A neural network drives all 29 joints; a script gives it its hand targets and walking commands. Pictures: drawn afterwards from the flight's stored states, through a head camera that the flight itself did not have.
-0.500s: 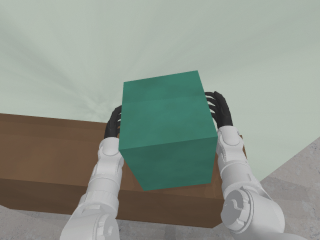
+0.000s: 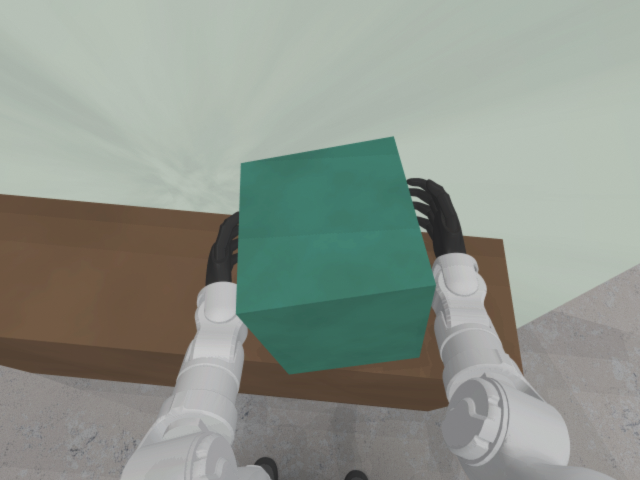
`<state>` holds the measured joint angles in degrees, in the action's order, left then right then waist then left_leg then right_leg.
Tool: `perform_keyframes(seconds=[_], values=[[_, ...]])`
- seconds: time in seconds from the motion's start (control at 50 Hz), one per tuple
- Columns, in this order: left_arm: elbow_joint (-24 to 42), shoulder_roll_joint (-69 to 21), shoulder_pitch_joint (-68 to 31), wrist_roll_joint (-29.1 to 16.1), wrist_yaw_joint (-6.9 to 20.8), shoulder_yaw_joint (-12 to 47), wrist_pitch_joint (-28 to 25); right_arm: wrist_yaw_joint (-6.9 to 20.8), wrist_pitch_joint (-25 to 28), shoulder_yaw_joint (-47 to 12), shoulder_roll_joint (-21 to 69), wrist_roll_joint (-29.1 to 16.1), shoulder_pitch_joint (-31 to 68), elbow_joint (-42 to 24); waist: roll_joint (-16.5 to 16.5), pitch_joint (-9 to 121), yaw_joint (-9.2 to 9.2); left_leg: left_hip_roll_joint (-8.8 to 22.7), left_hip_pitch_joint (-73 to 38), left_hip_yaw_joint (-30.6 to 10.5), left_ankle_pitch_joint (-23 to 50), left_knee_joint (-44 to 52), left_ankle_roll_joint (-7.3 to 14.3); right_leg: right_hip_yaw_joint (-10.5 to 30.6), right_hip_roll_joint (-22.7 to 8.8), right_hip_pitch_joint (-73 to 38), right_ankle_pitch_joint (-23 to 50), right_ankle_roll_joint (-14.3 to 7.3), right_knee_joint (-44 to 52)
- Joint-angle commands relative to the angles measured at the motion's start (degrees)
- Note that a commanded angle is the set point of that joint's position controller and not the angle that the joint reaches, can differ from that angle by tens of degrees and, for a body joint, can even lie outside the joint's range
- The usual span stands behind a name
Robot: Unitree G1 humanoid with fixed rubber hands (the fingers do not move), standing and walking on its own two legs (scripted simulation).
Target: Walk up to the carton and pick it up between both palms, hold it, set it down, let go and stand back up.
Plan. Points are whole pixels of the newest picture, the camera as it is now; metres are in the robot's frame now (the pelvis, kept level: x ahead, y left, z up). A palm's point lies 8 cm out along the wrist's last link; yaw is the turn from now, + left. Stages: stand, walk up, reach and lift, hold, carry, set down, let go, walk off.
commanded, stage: set down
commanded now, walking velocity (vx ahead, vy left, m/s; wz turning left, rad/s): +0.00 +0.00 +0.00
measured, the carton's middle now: (336, 267) +0.38 +0.02 -0.05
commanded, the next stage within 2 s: none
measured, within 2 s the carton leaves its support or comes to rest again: rests again in 1.02 s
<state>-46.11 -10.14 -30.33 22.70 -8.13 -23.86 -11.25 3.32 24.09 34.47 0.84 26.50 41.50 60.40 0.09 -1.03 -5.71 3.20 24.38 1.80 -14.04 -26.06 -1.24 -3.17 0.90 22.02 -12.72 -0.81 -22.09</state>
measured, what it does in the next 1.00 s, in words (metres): stands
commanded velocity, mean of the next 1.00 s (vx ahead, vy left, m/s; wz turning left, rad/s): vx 0.00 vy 0.00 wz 0.00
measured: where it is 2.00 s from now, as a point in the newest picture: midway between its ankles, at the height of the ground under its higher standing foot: outside the picture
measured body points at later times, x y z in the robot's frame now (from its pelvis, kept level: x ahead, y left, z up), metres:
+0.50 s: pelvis +0.00 +0.00 -0.01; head +0.16 +0.01 +0.42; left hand +0.38 +0.16 -0.04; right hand +0.43 -0.13 -0.03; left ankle -0.03 +0.13 -0.74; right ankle -0.03 -0.11 -0.74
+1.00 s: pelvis +0.00 +0.00 -0.01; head +0.16 +0.00 +0.42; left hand +0.38 +0.16 -0.05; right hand +0.43 -0.13 -0.03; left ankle -0.03 +0.13 -0.74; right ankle -0.03 -0.11 -0.74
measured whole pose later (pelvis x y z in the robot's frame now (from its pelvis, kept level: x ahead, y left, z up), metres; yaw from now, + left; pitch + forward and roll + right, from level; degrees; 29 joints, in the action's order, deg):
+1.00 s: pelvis +0.00 +0.00 -0.01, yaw +0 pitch +23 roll -1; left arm -50.7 -9.1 -33.3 21.2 -9.4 -24.8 -25.4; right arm -0.4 33.4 33.6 0.2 26.3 41.5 61.9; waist 0.1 2.6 -5.5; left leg 3.4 35.8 1.8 -12.4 -26.1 -1.3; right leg -3.2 1.1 33.5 -11.2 -1.2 -22.1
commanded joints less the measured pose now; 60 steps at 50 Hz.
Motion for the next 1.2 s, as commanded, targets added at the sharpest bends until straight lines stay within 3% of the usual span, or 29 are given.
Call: perform_keyframes(seconds=[0.0, 0.04, 0.06, 0.1, 0.14, 0.18, 0.22, 0.3, 0.36, 0.42, 0.44, 0.48, 0.5, 0.52, 0.54, 0.56, 0.58, 0.6, 0.66, 0.78, 0.84, 0.92, 0.98, 1.0, 1.02, 1.06, 1.1, 1.14, 1.18], values=[[5.6, -24.9, -27.1, 0.7, 3.0, 10.8, -10.1, 3.1, 6.6, -12.3, 23.9, 4.5, 27.3, 8.4, 1.9, 47.7, 0.02, -0.5, -13.2, 5.1, 51.1, -4.4, -0.4, -3.4, 3.3, 0.8, 31.3, -2.3, 2.2], [2.9, -24.7, -26.7, 1.3, 3.1, 10.5, -12.0, 2.6, 7.9, -13.3, 27.1, 5.7, 26.6, 6.8, 2.1, 50.2, -0.59, -0.8, -6.3, 5.3, 48.8, -3.7, -0.5, -2.5, 2.7, -4.0, 35.7, -2.6, 0.8], [2.3, -24.4, -27.0, 0.3, 3.3, 11.0, -12.9, 2.0, 8.8, -13.8, 25.7, 6.4, 26.9, 7.5, 3.9, 50.6, 0.75, -1.6, -3.5, 5.7, 48.1, -3.6, 0.0, -2.9, 2.6, -6.1, 40.4, -1.4, -1.2], [-0.7, -23.7, -25.2, 1.0, 3.7, 9.7, -13.8, 2.0, 9.3, -15.8, 27.6, 6.4, 24.7, 6.4, 4.8, 48.8, -0.93, -2.8, 6.5, 6.0, 41.8, -1.5, 1.1, -1.3, 0.8, -12.5, 48.0, 0.1, -5.0], [-1.9, -23.6, -23.9, 1.5, 4.2, 9.1, -15.1, 1.6, 9.5, -17.8, 27.1, 6.2, 22.1, 10.9, 5.6, 45.9, -0.08, -3.0, 11.1, 5.9, 37.1, 0.0, 1.7, -0.6, -0.2, -15.8, 50.5, 0.9, -6.8], [-2.7, -25.3, -23.6, 1.6, 4.3, 10.8, -14.8, 1.5, 10.3, -17.0, 26.7, 6.0, 23.4, 12.2, 3.1, 47.8, 0.24, -2.0, 6.2, 5.5, 40.7, -0.9, 0.7, -2.0, 1.0, -11.5, 47.2, 0.3, -6.6], [-4.8, -26.0, -20.7, 2.6, 4.6, 9.1, -14.9, 1.3, 9.9, -18.1, 28.4, 5.8, 21.6, 13.1, 3.5, 45.6, -1.58, -2.0, 6.6, 5.8, 41.8, -1.3, 0.9, -2.0, 1.1, -10.5, 47.5, 0.1, -6.5], [-5.0, -25.5, -21.7, 2.8, 4.7, 9.7, -14.7, 1.3, 11.0, -17.1, 25.1, 5.9, 23.7, 13.4, 2.7, 45.6, 0.05, -1.6, 6.1, 4.9, 41.3, -0.8, 0.8, -2.4, 1.7, -8.0, 45.2, -0.2, -6.2], [-6.0, -27.4, -18.9, 2.5, 4.4, 9.9, -15.2, 1.5, 11.6, -18.3, 25.0, 5.7, 23.7, 12.2, 1.7, 46.6, -1.5, -1.0, 1.2, 4.8, 45.7, -2.2, 0.2, -3.1, 2.5, -3.5, 41.4, -1.2, -5.0], [-2.6, -26.3, -18.2, 1.9, 3.2, 11.3, -15.4, 2.2, 11.5, -15.3, 24.2, 4.5, 23.5, 12.5, -0.8, 48.5, -1.69, 0.6, -4.2, 4.2, 52.8, -4.6, -0.6, -3.1, 4.1, 2.6, 33.7, -4.9, -0.2], [-4.4, -26.5, -18.5, 1.3, 3.2, 11.9, -15.6, 1.5, 11.5, -15.1, 21.8, 4.3, 23.3, 14.3, -1.0, 50.0, -0.2, 0.3, -7.0, 4.2, 52.1, -4.8, -1.0, -3.5, 4.2, 5.0, 34.3, -4.0, -0.6], [-5.0, -25.5, -18.9, 1.5, 3.4, 10.6, -15.7, 2.1, 11.0, -15.8, 24.0, 3.6, 23.1, 13.5, 0.7, 49.9, -1.66, 0.3, -6.0, 4.8, 51.5, -4.9, -0.6, -2.5, 4.2, 3.7, 33.6, -4.6, 0.3], [-5.0, -25.4, -18.4, 2.9, 3.5, 9.7, -15.8, 2.3, 11.2, -17.4, 24.3, 4.7, 23.3, 11.1, 0.5, 49.3, -3.09, -0.5, -3.0, 5.2, 47.7, -3.8, -0.3, -2.5, 3.7, 1.3, 34.0, -3.3, -1.5], [-5.6, -24.1, -17.9, 2.8, 3.5, 9.3, -15.6, 1.7, 10.8, -16.9, 21.7, 3.7, 22.7, 12.9, 1.2, 47.3, -1.69, -0.6, -2.8, 5.1, 46.1, -3.3, 0.1, -2.9, 3.4, 0.4, 34.9, -2.8, -1.7], [-5.8, -24.0, -19.1, 2.8, 3.3, 7.6, -15.7, 1.8, 11.1, -17.8, 21.3, 3.3, 24.1, 12.2, 1.3, 46.8, -3.1, -1.0, -1.6, 5.1, 45.6, -2.5, 0.1, -2.4, 3.4, -1.1, 35.2, -2.3, -2.4], [-5.0, -23.0, -19.1, 2.5, 3.2, 8.3, -15.6, 1.1, 10.9, -17.1, 21.4, 3.0, 24.9, 11.7, 1.4, 47.0, -2.3, -0.7, -3.4, 4.5, 45.6, -3.1, -0.2, -2.9, 3.7, -0.3, 33.5, -1.6, -2.6], [-4.7, -21.8, -19.3, 1.4, 2.8, 7.8, -15.9, 0.5, 10.9, -15.7, 18.2, 2.8, 23.0, 12.9, 1.8, 48.0, -0.6, -0.8, -1.5, 4.8, 44.9, -3.1, -0.1, -2.1, 3.3, -1.2, 35.1, -2.2, -1.9], [-4.8, -20.9, -18.9, 1.1, 2.9, 8.0, -15.9, 0.8, 10.4, -16.8, 19.3, 1.7, 23.6, 11.9, 2.0, 46.5, -1.62, -1.2, -1.2, 4.8, 44.0, -3.3, 0.5, -2.4, 3.4, -1.1, 35.9, -1.7, -3.1], [-5.4, -21.7, -20.8, 1.2, 3.0, 7.8, -16.1, 1.0, 10.3, -15.0, 20.1, 2.7, 24.5, 12.5, 1.1, 45.7, -0.12, -0.8, -4.5, 4.7, 43.5, -3.0, -0.1, -2.7, 3.9, 2.3, 31.9, -1.4, -1.9], [-5.2, -26.2, -19.6, 3.7, 3.1, 7.7, -16.4, 1.9, 10.5, -14.1, 23.9, 4.1, 23.0, 12.1, -0.8, 45.7, -1.83, -0.1, -8.4, 4.3, 47.6, -3.9, -0.3, -3.2, 4.2, 8.1, 26.2, -2.5, 0.0], [-5.8, -25.1, -19.9, 3.7, 3.6, 5.7, -16.8, 1.5, 9.9, -13.1, 24.7, 5.4, 22.5, 12.8, 3.2, 42.8, -0.93, -1.2, -2.1, 4.7, 41.9, -3.2, 0.9, -3.0, 3.3, 3.1, 29.2, -1.7, -1.1], [-6.4, -24.7, -19.1, 3.5, 3.3, 7.0, -16.6, 2.0, 10.2, -12.3, 22.4, 5.9, 21.2, 14.9, -0.4, 44.0, 0.14, -0.5, -7.4, 4.0, 46.4, -3.8, -0.7, -3.6, 4.2, 8.5, 24.6, -2.6, 0.1], [-7.1, -28.1, -20.5, 5.3, 4.3, 6.4, -16.3, 2.6, 10.3, -11.4, 28.8, 8.5, 21.8, 11.6, 1.7, 43.0, -0.6, -0.7, -5.4, 4.4, 45.4, -3.5, 0.1, -3.8, 4.2, 6.6, 26.5, -1.6, -0.3], [-7.9, -24.6, -18.5, 4.7, 4.3, 5.9, -16.4, 2.6, 10.2, -12.3, 23.7, 7.1, 20.8, 12.7, 2.4, 42.8, -0.08, -0.8, -5.8, 4.9, 42.6, -2.9, 0.5, -3.6, 4.3, 6.5, 27.2, -1.5, -0.3], [-7.8, -28.1, -19.7, 5.8, 4.7, 5.9, -16.5, 2.8, 10.2, -11.9, 29.0, 8.9, 20.6, 12.6, 1.6, 42.8, -0.01, -1.2, -4.6, 4.5, 42.7, -2.7, 0.2, -3.2, 3.6, 4.5, 28.1, -1.4, -0.7], [-8.0, -26.2, -16.0, 4.3, 4.0, 7.5, -16.7, 2.5, 11.1, -14.0, 24.8, 6.1, 19.4, 12.5, 0.8, 43.6, -0.11, -0.6, -6.1, 4.1, 46.9, -4.0, -0.1, -3.4, 4.6, 6.3, 29.8, -1.7, -1.6], [-10.2, -26.0, -15.5, 5.4, 4.7, 5.3, -16.6, 2.6, 10.9, -13.3, 26.4, 7.0, 19.0, 13.4, 2.6, 40.9, -1.01, -1.3, -0.6, 5.3, 41.8, -2.8, 0.8, -2.9, 3.7, 2.9, 30.6, -1.9, -0.8], [-8.6, -27.1, -18.1, 6.0, 5.1, 5.7, -16.0, 2.2, 10.6, -12.0, 28.0, 8.0, 21.1, 13.3, 3.6, 39.7, 0.81, -1.4, 0.6, 4.0, 39.8, -2.7, 0.9, -2.9, 3.3, 1.9, 31.1, -0.2, -2.2], [-9.2, -27.7, -15.9, 5.3, 4.9, 7.4, -16.9, 2.2, 11.0, -12.5, 28.0, 7.7, 18.4, 14.4, 2.9, 41.4, 1.75, -0.8, -2.2, 4.0, 42.3, -3.1, 0.2, -3.4, 3.7, 4.2, 30.8, -0.5, -1.7]])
